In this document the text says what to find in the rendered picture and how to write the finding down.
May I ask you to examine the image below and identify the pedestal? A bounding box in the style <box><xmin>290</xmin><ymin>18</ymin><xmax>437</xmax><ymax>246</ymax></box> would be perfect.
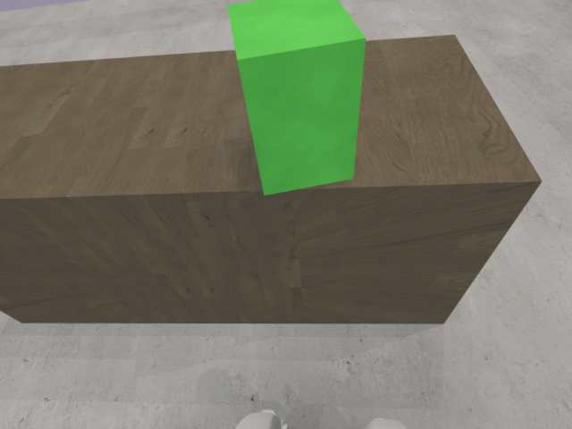
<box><xmin>0</xmin><ymin>35</ymin><xmax>542</xmax><ymax>324</ymax></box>

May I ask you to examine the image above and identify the carton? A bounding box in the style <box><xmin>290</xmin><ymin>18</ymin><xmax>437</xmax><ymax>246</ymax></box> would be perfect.
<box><xmin>227</xmin><ymin>0</ymin><xmax>366</xmax><ymax>196</ymax></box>

